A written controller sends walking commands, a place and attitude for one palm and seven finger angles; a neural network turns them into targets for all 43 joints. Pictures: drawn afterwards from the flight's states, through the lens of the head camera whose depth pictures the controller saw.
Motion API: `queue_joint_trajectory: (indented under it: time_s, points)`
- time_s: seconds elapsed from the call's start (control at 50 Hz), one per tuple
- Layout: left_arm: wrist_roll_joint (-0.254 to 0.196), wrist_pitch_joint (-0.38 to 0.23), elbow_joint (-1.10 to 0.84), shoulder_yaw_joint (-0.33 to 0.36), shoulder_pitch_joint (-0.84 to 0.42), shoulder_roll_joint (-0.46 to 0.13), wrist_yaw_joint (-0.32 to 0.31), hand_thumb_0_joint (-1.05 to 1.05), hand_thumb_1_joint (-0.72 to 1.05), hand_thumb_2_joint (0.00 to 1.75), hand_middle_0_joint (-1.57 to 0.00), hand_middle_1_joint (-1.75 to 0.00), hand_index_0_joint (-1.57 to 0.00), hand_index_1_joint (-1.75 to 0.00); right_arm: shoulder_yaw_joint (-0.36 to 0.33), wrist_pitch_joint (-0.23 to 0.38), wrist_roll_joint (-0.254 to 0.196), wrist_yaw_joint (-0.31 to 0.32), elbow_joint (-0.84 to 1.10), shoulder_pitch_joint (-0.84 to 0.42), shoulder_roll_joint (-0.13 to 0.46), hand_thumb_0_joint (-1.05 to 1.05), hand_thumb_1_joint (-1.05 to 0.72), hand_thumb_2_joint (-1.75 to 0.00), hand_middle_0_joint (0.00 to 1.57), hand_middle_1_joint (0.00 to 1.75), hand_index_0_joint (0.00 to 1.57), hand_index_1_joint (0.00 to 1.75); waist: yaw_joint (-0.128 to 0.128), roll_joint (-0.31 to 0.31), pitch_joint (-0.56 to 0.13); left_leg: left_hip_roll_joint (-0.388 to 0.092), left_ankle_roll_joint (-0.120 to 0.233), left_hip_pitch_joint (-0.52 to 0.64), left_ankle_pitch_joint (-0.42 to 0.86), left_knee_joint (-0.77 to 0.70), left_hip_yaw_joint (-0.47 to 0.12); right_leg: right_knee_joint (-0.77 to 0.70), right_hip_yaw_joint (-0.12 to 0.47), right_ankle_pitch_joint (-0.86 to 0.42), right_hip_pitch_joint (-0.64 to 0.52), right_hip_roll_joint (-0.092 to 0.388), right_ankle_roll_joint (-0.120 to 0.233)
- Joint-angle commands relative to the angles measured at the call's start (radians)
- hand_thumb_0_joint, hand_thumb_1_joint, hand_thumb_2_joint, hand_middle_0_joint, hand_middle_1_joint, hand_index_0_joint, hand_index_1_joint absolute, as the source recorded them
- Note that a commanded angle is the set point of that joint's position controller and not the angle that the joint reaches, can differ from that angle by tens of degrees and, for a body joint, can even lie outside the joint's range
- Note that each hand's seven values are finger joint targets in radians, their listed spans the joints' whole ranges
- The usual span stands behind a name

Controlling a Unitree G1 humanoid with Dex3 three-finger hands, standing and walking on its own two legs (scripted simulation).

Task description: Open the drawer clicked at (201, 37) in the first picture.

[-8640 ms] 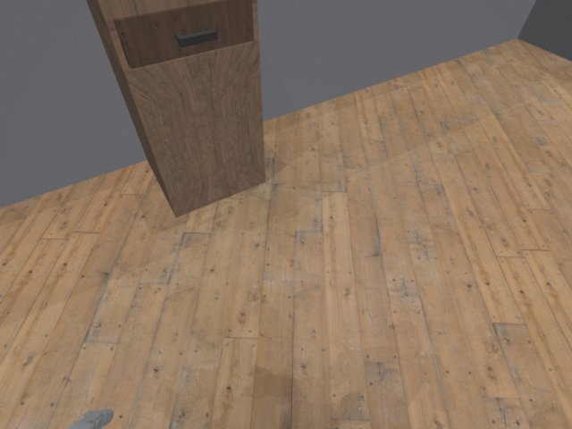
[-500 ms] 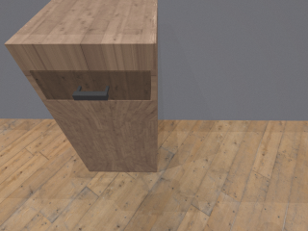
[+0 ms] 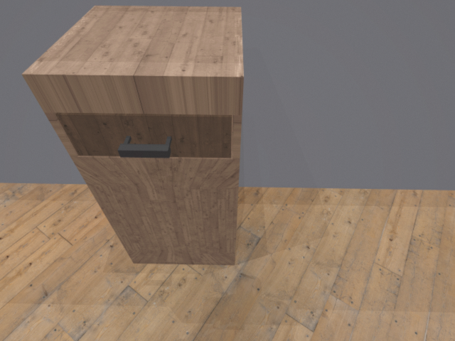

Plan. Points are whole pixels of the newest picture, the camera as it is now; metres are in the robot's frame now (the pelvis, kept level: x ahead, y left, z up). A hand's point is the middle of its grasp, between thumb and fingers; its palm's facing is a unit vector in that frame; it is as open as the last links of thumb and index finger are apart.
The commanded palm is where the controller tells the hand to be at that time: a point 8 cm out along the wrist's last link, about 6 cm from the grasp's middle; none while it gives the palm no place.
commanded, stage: raise the hand with hooked fingers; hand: left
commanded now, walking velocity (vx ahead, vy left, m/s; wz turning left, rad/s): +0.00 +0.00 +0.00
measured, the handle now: (146, 145) +0.55 +0.24 +0.01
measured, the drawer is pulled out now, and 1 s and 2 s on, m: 0.00 0.00 0.00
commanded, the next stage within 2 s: move the hooked fingers above the handle in 1.90 s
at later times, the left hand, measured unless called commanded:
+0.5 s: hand (117, 336) +0.15 +0.20 -0.06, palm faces -0.02 -0.09 -1.00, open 9.0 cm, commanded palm +0.15 +0.21 +0.01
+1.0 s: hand (107, 256) +0.25 +0.22 +0.03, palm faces +0.07 -0.08 -0.99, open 12.0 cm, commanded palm +0.23 +0.22 +0.10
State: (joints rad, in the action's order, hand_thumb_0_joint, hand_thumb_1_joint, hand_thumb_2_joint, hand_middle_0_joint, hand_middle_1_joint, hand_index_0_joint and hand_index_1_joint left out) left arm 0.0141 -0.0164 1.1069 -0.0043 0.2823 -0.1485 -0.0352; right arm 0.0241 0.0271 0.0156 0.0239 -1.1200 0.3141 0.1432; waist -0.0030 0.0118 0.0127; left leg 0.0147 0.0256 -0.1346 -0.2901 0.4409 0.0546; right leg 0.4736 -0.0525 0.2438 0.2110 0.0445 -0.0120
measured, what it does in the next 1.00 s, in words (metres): stands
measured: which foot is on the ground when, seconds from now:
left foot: down 0.00-1.00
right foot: down 0.00-1.00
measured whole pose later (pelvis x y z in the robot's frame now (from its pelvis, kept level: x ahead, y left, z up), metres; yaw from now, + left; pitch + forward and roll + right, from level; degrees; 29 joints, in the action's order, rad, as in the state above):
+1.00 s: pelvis +0.01 -0.02 -0.02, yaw -1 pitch +6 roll +1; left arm 0.98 -0.02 -0.09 0.01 0.28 -0.41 -0.30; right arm -0.05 -0.08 0.04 0.01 -0.63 0.16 0.27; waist 0.08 0.06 -0.04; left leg -0.01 0.00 -0.35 -0.37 0.62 0.06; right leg 0.66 -0.04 0.33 0.44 0.02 0.02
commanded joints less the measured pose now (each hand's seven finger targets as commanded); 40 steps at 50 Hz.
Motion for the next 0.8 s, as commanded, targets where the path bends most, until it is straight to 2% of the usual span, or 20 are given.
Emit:
queue_joint_trajectory:
  time_s: [0.0, 0.02, 0.04, 0.06, 0.08, 0.1, 0.12, 0.14, 0.18, 0.2, 0.24, 0.28, 0.3, 0.34, 0.42, 0.46, 0.54, 0.62, 0.68, 0.78]
  points:
    - [0.176, -0.187, -1.501, 0.021, -0.693, -0.449, -0.052, 0.0, 0.88, 0.89, -0.2, -0.32, -0.2, -0.32, -0.035, 0.161, -0.061, 0.043, 0.427, -0.049, 0.288, 0.0, -0.9, -0.9, 0.2, 0.3, 0.2, 0.3, -0.055, 0.227, -0.4, -0.028, 0.015, 0.116, 0.409, -0.047, -0.064, 0.051, 0.141, -0.342, -0.096, -0.021, 0.059]
    - [0.205, -0.101, -1.245, 0.042, -0.208, -0.383, -0.135, 0.0, 0.85, 0.88, -0.2, -0.33, -0.2, -0.33, -0.037, 0.263, -0.044, 0.078, 0.399, -0.129, 0.218, 0.0, -0.9, -0.9, 0.2, 0.3, 0.2, 0.3, 0.036, 0.355, -0.371, -0.074, -0.02, 0.169, 0.573, -0.039, -0.063, 0.11, 0.047, -0.083, 0.011, -0.028, 0.077]
    - [0.197, 0.058, -1.144, -0.064, 0.057, -0.161, -0.184, 0.0, 0.83, 0.87, -0.21, -0.34, -0.21, -0.34, -0.054, 0.291, -0.064, 0.075, 0.39, -0.134, 0.165, 0.0, -0.9, -0.9, 0.2, 0.3, 0.2, 0.3, 0.015, 0.275, -0.216, -0.074, -0.063, 0.02, 0.449, -0.083, -0.072, 0.145, -0.007, 0.06, 0.101, -0.037, 0.053]
    - [0.253, 0.076, -1.139, -0.136, 0.057, -0.077, -0.188, 0.0, 0.81, 0.86, -0.21, -0.36, -0.21, -0.36, -0.045, 0.306, -0.06, 0.073, 0.375, -0.123, 0.165, 0.0, -0.9, -0.9, 0.2, 0.3, 0.2, 0.3, -0.006, 0.165, -0.111, -0.064, -0.049, -0.043, 0.368, -0.054, -0.065, 0.117, -0.013, 0.027, 0.136, -0.044, 0.046]
    - [0.338, 0.065, -1.199, -0.1, -0.015, -0.16, -0.216, 0.0, 0.78, 0.85, -0.21, -0.37, -0.21, -0.37, -0.055, 0.311, -0.041, 0.064, 0.433, -0.171, 0.21, 0.0, -0.9, -0.9, 0.2, 0.3, 0.2, 0.3, -0.016, 0.111, -0.005, -0.045, -0.037, -0.135, 0.233, -0.02, -0.096, 0.085, 0.006, 0.008, 0.178, -0.05, 0.055]
    - [0.456, 0.055, -1.192, -0.08, 0.021, -0.207, -0.247, 0.0, 0.76, 0.84, -0.21, -0.39, -0.21, -0.39, -0.061, 0.295, -0.013, 0.056, 0.461, -0.165, 0.236, 0.0, -0.9, -0.9, 0.2, 0.3, 0.2, 0.3, -0.02, 0.044, -0.053, -0.032, -0.024, -0.183, 0.159, 0.019, -0.101, 0.085, 0.009, 0.012, 0.199, -0.055, 0.061]
    - [0.559, 0.062, -1.144, -0.076, 0.119, -0.194, -0.275, 0.0, 0.74, 0.83, -0.21, -0.4, -0.21, -0.4, -0.069, 0.271, 0.007, 0.044, 0.506, -0.177, 0.23, 0.0, -0.9, -0.9, 0.2, 0.3, 0.2, 0.3, -0.001, -0.079, -0.065, -0.024, -0.02, -0.23, 0.141, 0.055, -0.103, 0.096, 0.006, 0.051, 0.223, -0.064, 0.066]
    - [0.649, 0.066, -1.139, -0.077, 0.245, -0.175, -0.296, 0.0, 0.71, 0.82, -0.21, -0.42, -0.21, -0.42, -0.082, 0.246, 0.013, 0.022, 0.569, -0.197, 0.228, 0.0, -0.9, -0.9, 0.2, 0.3, 0.2, 0.3, 0.048, -0.077, -0.095, -0.009, -0.025, -0.254, 0.143, 0.071, -0.09, 0.098, 0.031, 0.1, 0.205, -0.07, 0.072]
    - [0.823, 0.055, -1.066, -0.094, 0.425, -0.138, -0.339, 0.0, 0.67, 0.8, -0.22, -0.45, -0.22, -0.45, -0.099, 0.162, 0.035, -0.018, 0.64, -0.241, 0.224, 0.0, -0.9, -0.9, 0.2, 0.3, 0.2, 0.3, 0.09, -0.195, -0.061, -0.002, -0.032, -0.332, 0.098, 0.109, -0.057, 0.108, 0.051, 0.171, 0.256, -0.084, 0.084]
    - [0.886, 0.045, -1.068, -0.107, 0.479, -0.123, -0.35, 0.0, 0.64, 0.79, -0.22, -0.47, -0.22, -0.47, -0.104, 0.113, 0.046, -0.04, 0.674, -0.272, 0.229, 0.0, -0.9, -0.9, 0.2, 0.3, 0.2, 0.3, 0.105, -0.202, -0.044, 0.006, -0.029, -0.353, 0.09, 0.13, -0.038, 0.108, 0.077, 0.14, 0.257, -0.083, 0.09]
    - [0.972, 0.001, -1.101, -0.037, 0.489, -0.183, -0.371, 0.0, 0.6, 0.77, -0.22, -0.5, -0.22, -0.5, -0.098, 0.035, 0.04, -0.075, 0.715, -0.313, 0.224, 0.0, -0.9, -0.9, 0.2, 0.3, 0.2, 0.3, 0.142, -0.221, -0.068, 0.017, -0.025, -0.409, 0.097, 0.16, -0.027, 0.144, 0.122, 0.056, 0.224, -0.074, 0.098]
    - [1.041, -0.04, -1.191, 0.019, 0.419, -0.246, -0.406, 0.0, 0.55, 0.75, -0.22, -0.53, -0.22, -0.53, -0.091, -0.01, 0.038, -0.091, 0.754, -0.346, 0.211, 0.0, -0.9, -0.9, 0.2, 0.3, 0.2, 0.3, 0.157, -0.153, -0.157, 0.026, -0.023, -0.4, 0.118, 0.195, -0.014, 0.196, 0.14, -0.014, 0.205, -0.068, 0.1]
    - [1.07, -0.051, -1.22, 0.05, 0.397, -0.276, -0.43, 0.0, 0.53, 0.74, -0.23, -0.54, -0.23, -0.54, -0.086, -0.024, 0.041, -0.095, 0.766, -0.347, 0.205, 0.0, -0.9, -0.9, 0.2, 0.3, 0.2, 0.3, 0.161, -0.11, -0.186, 0.032, -0.022, -0.395, 0.117, 0.213, -0.012, 0.211, 0.152, -0.025, 0.218, -0.068, 0.099]
    - [1.122, -0.062, -1.281, 0.108, 0.262, -0.342, -0.484, 0.0, 0.48, 0.72, -0.23, -0.57, -0.23, -0.57, -0.09, -0.05, 0.052, -0.094, 0.758, -0.332, 0.193, 0.0, -0.9, -0.9, 0.2, 0.3, 0.2, 0.3, 0.147, -0.111, -0.233, 0.045, -0.018, -0.4, 0.096, 0.263, -0.023, 0.227, 0.206, 0.0, 0.268, -0.066, 0.095]
    - [1.107, -0.066, -1.431, 0.119, -0.002, -0.376, -0.542, 0.0, 0.39, 0.68, -0.24, -0.63, -0.24, -0.63, -0.105, -0.058, 0.066, -0.07, 0.759, -0.319, 0.188, 0.0, -0.9, -0.9, 0.2, 0.3, 0.2, 0.3, 0.078, 0.015, -0.369, 0.049, -0.001, -0.276, 0.104, 0.363, -0.038, 0.239, 0.247, -0.022, 0.368, -0.045, 0.087]
    - [1.079, -0.067, -1.444, 0.106, -0.093, -0.386, -0.537, 0.0, 0.34, 0.66, -0.24, -0.66, -0.24, -0.66, -0.098, -0.055, 0.069, -0.051, 0.748, -0.324, 0.183, 0.0, -0.9, -0.9, 0.2, 0.3, 0.2, 0.3, 0.04, 0.006, -0.343, 0.054, 0.01, -0.279, 0.062, 0.392, -0.041, 0.213, 0.248, 0.019, 0.383, -0.039, 0.074]
    - [1.026, -0.018, -1.392, 0.064, -0.107, -0.374, -0.462, 0.0, 0.25, 0.62, -0.25, -0.72, -0.25, -0.72, -0.082, -0.052, 0.062, -0.034, 0.731, -0.339, 0.181, 0.0, -0.9, -0.9, 0.2, 0.3, 0.2, 0.3, 0.024, 0.006, -0.321, 0.046, 0.015, -0.295, 0.083, 0.352, -0.036, 0.193, 0.195, -0.07, 0.288, -0.043, 0.059]
    - [0.994, 0.051, -1.354, 0.056, 0.004, -0.38, -0.347, 0.0, 0.15, 0.58, -0.25, -0.78, -0.25, -0.78, -0.062, -0.063, 0.044, -0.016, 0.724, -0.35, 0.175, 0.0, -0.9, -0.9, 0.2, 0.3, 0.2, 0.3, 0.076, -0.039, -0.305, 0.035, 0.011, -0.316, 0.146, 0.249, -0.029, 0.167, 0.149, -0.225, 0.089, -0.039, 0.047]
    - [0.975, 0.054, -1.348, 0.084, 0.051, -0.401, -0.288, 0.0, 0.08, 0.55, -0.26, -0.82, -0.26, -0.82, -0.047, -0.064, 0.037, -0.013, 0.717, -0.349, 0.175, 0.0, -0.9, -0.9, 0.2, 0.3, 0.2, 0.3, 0.1, -0.077, -0.266, 0.029, 0.005, -0.319, 0.174, 0.194, -0.028, 0.15, 0.147, -0.289, 0.017, -0.033, 0.041]
    - [0.971, 0.013, -1.378, 0.148, 0.022, -0.434, -0.282, 0.0, -0.03, 0.5, -0.27, -0.9, -0.27, -0.9, -0.058, -0.056, 0.036, -0.012, 0.701, -0.327, 0.175, 0.0, -0.9, -0.9, 0.2, 0.3, 0.2, 0.3, 0.117, -0.065, -0.279, 0.026, 0.004, -0.284, 0.204, 0.147, -0.025, 0.128, 0.139, -0.32, -0.039, -0.026, 0.042]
